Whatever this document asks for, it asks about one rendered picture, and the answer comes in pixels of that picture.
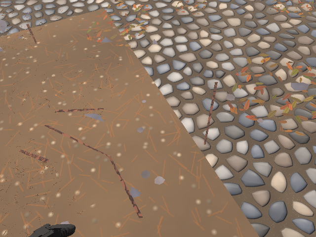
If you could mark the left robot hand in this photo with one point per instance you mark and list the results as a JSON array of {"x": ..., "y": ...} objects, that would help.
[{"x": 57, "y": 230}]

